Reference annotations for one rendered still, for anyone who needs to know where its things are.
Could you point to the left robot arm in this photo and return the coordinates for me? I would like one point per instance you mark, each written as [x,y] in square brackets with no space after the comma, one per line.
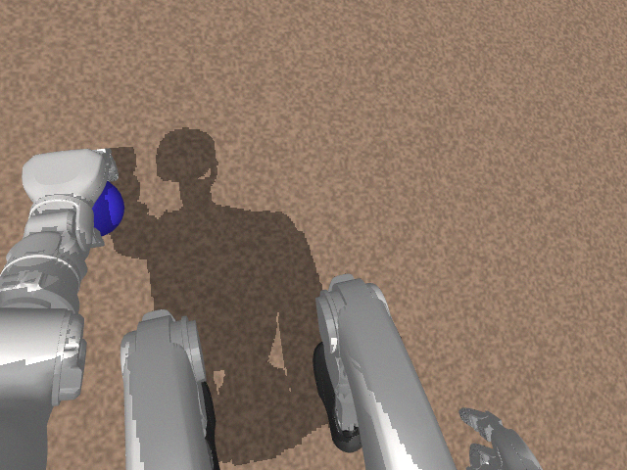
[42,353]

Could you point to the left robot hand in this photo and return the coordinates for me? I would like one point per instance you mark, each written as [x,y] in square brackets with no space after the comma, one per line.
[81,173]

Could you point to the left robot foot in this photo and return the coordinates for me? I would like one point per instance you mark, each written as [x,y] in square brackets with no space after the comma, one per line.
[211,425]

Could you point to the right robot foot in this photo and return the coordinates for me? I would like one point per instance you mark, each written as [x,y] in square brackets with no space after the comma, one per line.
[344,440]

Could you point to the ball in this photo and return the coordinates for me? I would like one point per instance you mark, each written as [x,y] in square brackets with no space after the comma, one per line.
[108,209]

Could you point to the right robot hand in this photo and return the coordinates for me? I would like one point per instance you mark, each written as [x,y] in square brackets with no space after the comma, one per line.
[509,451]

